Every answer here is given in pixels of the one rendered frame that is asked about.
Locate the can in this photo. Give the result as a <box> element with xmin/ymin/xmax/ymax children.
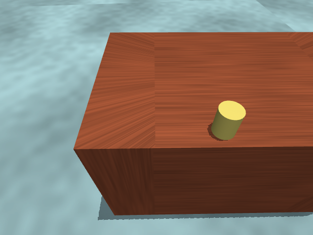
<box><xmin>211</xmin><ymin>101</ymin><xmax>246</xmax><ymax>140</ymax></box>

